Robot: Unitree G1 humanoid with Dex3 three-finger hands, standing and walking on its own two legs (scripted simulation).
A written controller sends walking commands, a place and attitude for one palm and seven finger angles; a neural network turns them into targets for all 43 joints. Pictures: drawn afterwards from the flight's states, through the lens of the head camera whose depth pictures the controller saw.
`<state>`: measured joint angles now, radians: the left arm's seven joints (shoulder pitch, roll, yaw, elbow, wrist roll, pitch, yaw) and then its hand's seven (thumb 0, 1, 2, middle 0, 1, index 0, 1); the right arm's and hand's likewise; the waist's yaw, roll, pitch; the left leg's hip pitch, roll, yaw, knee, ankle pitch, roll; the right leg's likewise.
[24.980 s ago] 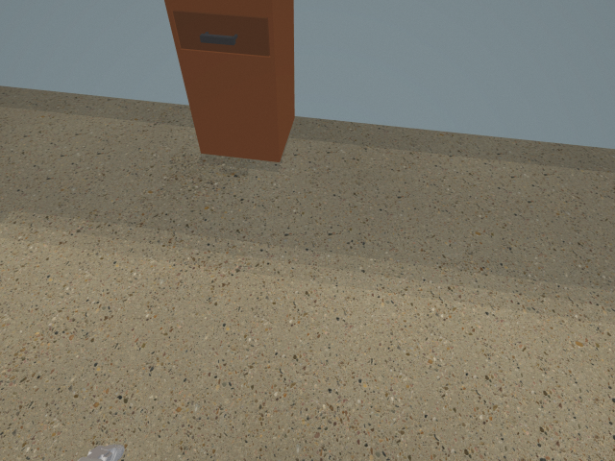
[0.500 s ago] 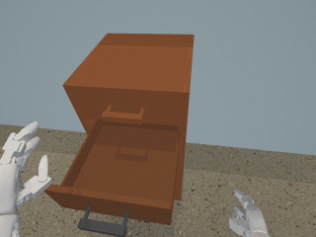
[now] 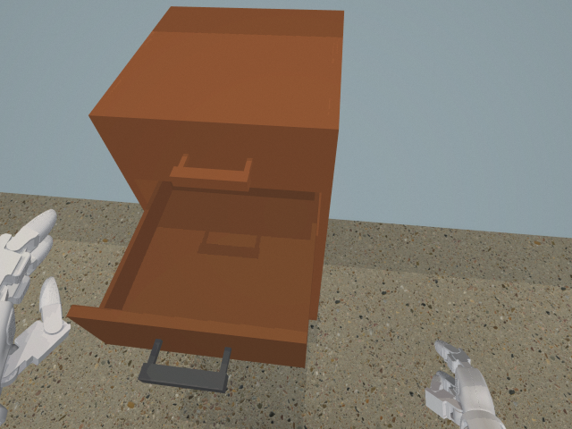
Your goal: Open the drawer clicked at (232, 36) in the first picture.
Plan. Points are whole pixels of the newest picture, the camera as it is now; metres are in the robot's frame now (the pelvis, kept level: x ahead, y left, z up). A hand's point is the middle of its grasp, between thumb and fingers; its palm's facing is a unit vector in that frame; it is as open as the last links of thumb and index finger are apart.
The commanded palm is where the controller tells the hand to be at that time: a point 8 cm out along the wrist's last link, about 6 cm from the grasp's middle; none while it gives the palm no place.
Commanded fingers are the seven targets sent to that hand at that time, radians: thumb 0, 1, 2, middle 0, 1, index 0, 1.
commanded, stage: step back with the hand held close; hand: left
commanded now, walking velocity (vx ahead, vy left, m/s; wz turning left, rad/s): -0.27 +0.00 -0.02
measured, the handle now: (188, 363) +0.23 +0.19 -0.14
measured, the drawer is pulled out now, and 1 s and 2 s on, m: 0.30 0.30 0.30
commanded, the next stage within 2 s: stop stepping back and stand still in 1.16 s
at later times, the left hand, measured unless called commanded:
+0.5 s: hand out of the picture +0.13 +0.25 +0.16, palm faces +0.32 -0.80 -0.51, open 7.4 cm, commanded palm +0.06 +0.30 +0.18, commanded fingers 0.00 0.90 0.90 -0.20 -0.30 -0.20 -0.30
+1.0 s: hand out of the picture +0.08 +0.21 +0.17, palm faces +0.21 -0.83 -0.51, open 7.4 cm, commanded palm +0.01 +0.28 +0.18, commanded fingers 0.00 0.90 0.90 -0.20 -0.30 -0.20 -0.30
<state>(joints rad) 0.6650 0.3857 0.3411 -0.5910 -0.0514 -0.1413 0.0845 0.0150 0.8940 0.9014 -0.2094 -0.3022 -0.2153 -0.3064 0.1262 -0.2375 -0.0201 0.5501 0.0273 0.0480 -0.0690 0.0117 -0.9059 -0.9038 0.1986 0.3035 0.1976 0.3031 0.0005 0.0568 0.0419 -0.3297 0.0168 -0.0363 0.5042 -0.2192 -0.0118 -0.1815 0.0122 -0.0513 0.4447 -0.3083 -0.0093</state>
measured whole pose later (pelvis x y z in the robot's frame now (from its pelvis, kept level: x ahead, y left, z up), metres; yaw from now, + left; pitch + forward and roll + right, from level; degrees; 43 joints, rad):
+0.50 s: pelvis -0.07 +0.01 -0.01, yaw +1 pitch +2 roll -3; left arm 0.66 0.43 0.41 -0.68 -0.06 -0.20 0.14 0.02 0.89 0.90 -0.21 -0.30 -0.22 -0.31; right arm 0.14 -0.18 0.01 0.54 0.03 -0.05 -0.06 0.01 -0.90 -0.90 0.20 0.30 0.20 0.30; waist 0.01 0.02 0.06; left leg -0.49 0.02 -0.05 0.62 -0.17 0.01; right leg -0.35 0.01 -0.07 0.58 -0.28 0.00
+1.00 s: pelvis -0.12 +0.00 -0.01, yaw -1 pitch +3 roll -3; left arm 0.64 0.45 0.40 -0.71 -0.07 -0.27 0.09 0.02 0.89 0.90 -0.21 -0.30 -0.22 -0.31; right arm 0.10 -0.18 0.00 0.61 0.03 -0.09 -0.03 0.01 -0.90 -0.90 0.20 0.30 0.20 0.30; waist 0.00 0.03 0.09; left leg -0.58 0.05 -0.06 0.69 -0.21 -0.02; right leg -0.26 0.07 -0.04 0.56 -0.34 -0.03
